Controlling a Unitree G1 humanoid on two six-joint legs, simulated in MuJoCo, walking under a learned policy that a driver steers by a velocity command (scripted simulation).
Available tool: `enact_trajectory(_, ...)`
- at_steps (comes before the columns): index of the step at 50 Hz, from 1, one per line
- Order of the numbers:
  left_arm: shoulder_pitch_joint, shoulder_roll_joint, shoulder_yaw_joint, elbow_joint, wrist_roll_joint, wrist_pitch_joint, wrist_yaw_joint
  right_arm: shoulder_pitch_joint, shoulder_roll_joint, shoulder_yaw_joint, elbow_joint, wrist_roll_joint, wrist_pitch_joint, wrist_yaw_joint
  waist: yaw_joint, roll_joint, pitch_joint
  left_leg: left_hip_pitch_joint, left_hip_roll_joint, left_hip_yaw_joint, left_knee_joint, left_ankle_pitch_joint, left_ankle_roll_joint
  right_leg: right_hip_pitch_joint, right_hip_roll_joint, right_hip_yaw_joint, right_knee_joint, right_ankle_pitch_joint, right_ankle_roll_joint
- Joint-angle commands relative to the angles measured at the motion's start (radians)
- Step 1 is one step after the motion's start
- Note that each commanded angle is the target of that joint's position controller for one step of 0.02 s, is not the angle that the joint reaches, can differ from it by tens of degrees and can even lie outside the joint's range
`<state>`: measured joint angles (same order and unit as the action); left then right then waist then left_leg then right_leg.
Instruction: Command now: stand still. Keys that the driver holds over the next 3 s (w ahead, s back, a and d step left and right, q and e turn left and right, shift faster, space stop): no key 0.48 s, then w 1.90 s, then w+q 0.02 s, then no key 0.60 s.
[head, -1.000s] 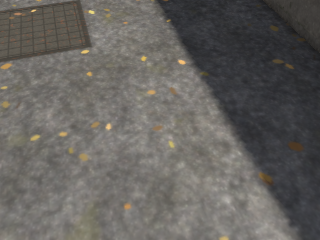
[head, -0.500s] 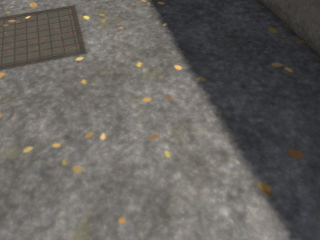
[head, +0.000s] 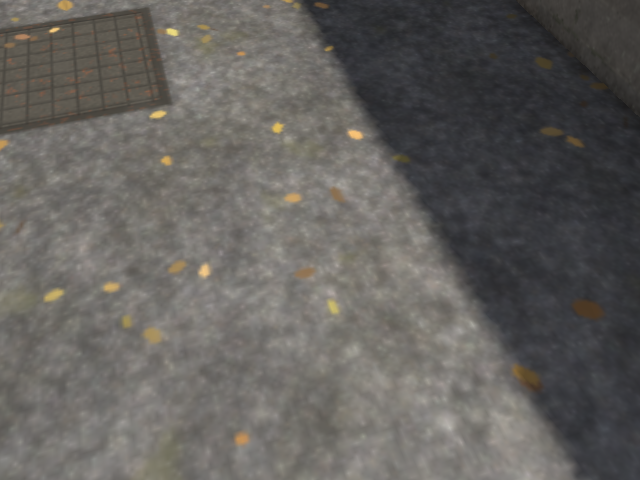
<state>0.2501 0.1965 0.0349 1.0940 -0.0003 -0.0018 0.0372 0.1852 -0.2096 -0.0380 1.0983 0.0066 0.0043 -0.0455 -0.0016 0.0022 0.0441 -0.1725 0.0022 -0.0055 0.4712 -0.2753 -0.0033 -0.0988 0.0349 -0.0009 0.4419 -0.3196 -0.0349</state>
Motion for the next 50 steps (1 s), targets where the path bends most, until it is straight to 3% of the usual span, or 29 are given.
enact_trajectory(1,0.062,0.089,0.014,-0.011,0.001,-0.005,0.004,0.03,-0.097,-0.017,-0.016,-0.002,-0.007,-0.004,0.002,0.0,0.001,0.025,0.033,-0.028,-0.047,0.273,0.028,-0.061,-0.054,0.042,-0.064,0.282,-0.006)
enact_trajectory(24,0.111,0.052,0.004,0.0,0.0,-0.018,0.004,0.099,-0.057,-0.013,0.013,-0.004,-0.01,-0.008,-0.002,-0.003,0.034,-0.015,0.027,-0.031,-0.067,0.142,0.026,-0.136,-0.056,0.045,-0.093,0.119,-0.01)
enact_trajectory(25,0.131,0.044,0.002,0.01,0.0,-0.017,0.005,0.118,-0.045,-0.01,0.023,-0.005,-0.009,-0.008,-0.002,-0.009,0.01,-0.006,0.013,-0.016,-0.063,0.054,0.027,-0.128,-0.05,0.041,-0.103,0.016,-0.014)
enact_trajectory(26,0.14,0.061,0.009,0.011,-0.006,-0.014,0.009,0.12,-0.047,-0.012,0.024,0.0,-0.008,-0.01,0.002,-0.023,0.023,-0.032,-0.013,0.009,-0.03,-0.084,0.032,-0.141,-0.046,0.05,-0.111,-0.147,-0.03)
enact_trajectory(28,0.163,0.112,0.026,-0.003,-0.021,-0.017,0.013,0.087,-0.056,-0.016,0.0,0.007,-0.018,-0.011,0.027,-0.075,0.086,-0.172,-0.042,0.041,0.083,-0.307,0.049,-0.171,-0.121,0.168,-0.169,-0.468,-0.1)
enact_trajectory(29,0.202,0.143,0.037,-0.002,-0.027,-0.027,0.012,0.052,-0.033,-0.011,-0.023,0.011,-0.034,-0.005,0.046,-0.135,0.109,-0.253,-0.044,0.065,0.19,-0.26,0.049,-0.144,-0.219,0.303,-0.242,-0.558,-0.153)
enact_trajectory(30,0.202,0.178,0.05,-0.008,-0.029,-0.039,0.01,0.026,-0.018,-0.006,-0.041,0.014,-0.052,0.005,0.053,-0.18,0.138,-0.306,-0.01,0.052,0.31,-0.177,0.055,-0.144,-0.326,0.446,-0.305,-0.562,-0.212)
enact_trajectory(32,0.19,0.16,0.05,-0.027,-0.012,-0.063,0.006,-0.007,-0.054,-0.018,-0.065,0.026,-0.076,0.022,0.051,-0.136,0.16,-0.475,0.06,-0.02,0.5,-0.24,0.075,-0.07,-0.398,0.533,-0.333,-0.438,-0.254)
enact_trajectory(33,0.169,0.15,0.048,-0.04,-0.018,-0.073,0.001,0.002,-0.056,-0.02,-0.071,0.032,-0.085,0.028,0.033,-0.12,0.151,-0.519,0.089,-0.042,0.494,-0.24,0.082,-0.027,-0.392,0.509,-0.316,-0.375,-0.238)
enact_trajectory(35,0.139,0.139,0.045,-0.059,-0.032,-0.076,-0.004,-0.02,-0.066,-0.025,-0.081,0.032,-0.104,0.037,0.027,-0.093,0.114,-0.438,0.09,-0.005,0.312,-0.188,0.08,-0.009,-0.313,0.351,-0.293,-0.21,-0.172)
enact_trajectory(37,0.127,0.17,0.051,-0.065,-0.033,-0.065,-0.008,0.024,-0.039,-0.025,-0.061,0.031,-0.11,0.045,-0.004,-0.108,0.076,-0.206,0.03,0.084,0.156,-0.096,0.062,-0.124,-0.237,0.217,-0.246,-0.144,-0.145)
enact_trajectory(39,0.129,0.171,0.049,-0.071,-0.037,-0.057,-0.012,0.178,-0.046,-0.04,0.005,0.03,-0.101,0.046,-0.064,-0.081,0.032,0.078,-0.047,0.148,0.073,0.037,0.037,-0.283,-0.183,0.155,-0.146,-0.125,-0.132)
enact_trajectory(40,0.1,0.16,0.043,-0.083,-0.035,-0.064,-0.013,0.272,-0.064,-0.052,0.03,0.029,-0.095,0.041,-0.115,-0.05,0.008,0.192,-0.033,0.107,0.043,0.03,0.047,-0.346,-0.153,0.118,-0.025,-0.025,-0.107)
enact_trajectory(41,0.053,0.09,0.023,-0.11,-0.023,-0.073,-0.02,0.407,-0.147,-0.073,0.043,0.02,-0.098,0.033,-0.169,0.16,-0.033,0.298,0.18,-0.201,-0.11,-0.094,0.115,-0.462,-0.064,-0.009,0.355,0.013,-0.037)
enact_trajectory(42,0.065,0.014,0.009,-0.149,-0.029,-0.095,-0.018,0.496,-0.243,-0.08,0.046,0.004,-0.111,0.045,-0.15,0.354,-0.093,0.397,0.396,-0.691,-0.301,-0.219,0.272,-0.681,0.043,0.001,0.654,-0.236,-0.014)
enact_trajectory(43,0.054,0.061,0.017,-0.157,-0.052,-0.11,-0.022,0.406,-0.191,-0.059,0.038,-0.006,-0.127,0.05,-0.098,0.221,-0.034,0.313,0.44,-0.768,-0.327,-0.38,0.306,-0.763,-0.035,0.098,0.828,-0.206,-0.039)
enact_trajectory(44,0.006,0.096,0.021,-0.174,-0.058,-0.119,-0.03,0.293,-0.133,-0.04,-0.002,0.0,-0.137,0.056,-0.069,0.127,0.045,0.236,0.399,-0.635,-0.32,-0.383,0.265,-0.807,-0.092,0.104,0.855,-0.092,-0.066)
enact_trajectory(45,0.006,0.106,0.027,-0.165,-0.049,-0.121,-0.031,0.209,-0.113,-0.027,-0.03,-0.001,-0.139,0.064,-0.038,0.079,0.063,0.18,0.338,-0.489,-0.325,-0.269,0.224,-0.775,-0.13,0.085,0.821,0.013,-0.071)
enact_trajectory(46,0.007,0.119,0.036,-0.159,-0.033,-0.12,-0.027,0.167,-0.106,-0.02,-0.048,-0.003,-0.136,0.069,-0.018,0.068,0.065,0.134,0.291,-0.378,-0.334,-0.134,0.192,-0.726,-0.155,0.076,0.75,0.082,-0.067)
enact_trajectory(48,0.008,0.12,0.045,-0.15,-0.027,-0.107,-0.034,0.206,-0.076,-0.009,-0.04,-0.009,-0.125,0.065,-0.012,0.089,0.054,0.102,0.221,-0.218,-0.345,0.081,0.159,-0.642,-0.168,0.041,0.662,0.155,-0.045)
enact_trajectory(50,-0.038,0.096,0.042,-0.165,-0.022,-0.095,-0.037,0.268,-0.096,-0.009,-0.027,-0.011,-0.121,0.052,-0.02,0.074,0.053,0.123,0.207,-0.155,-0.346,0.253,0.172,-0.665,-0.164,0.013,0.599,0.206,-0.018)
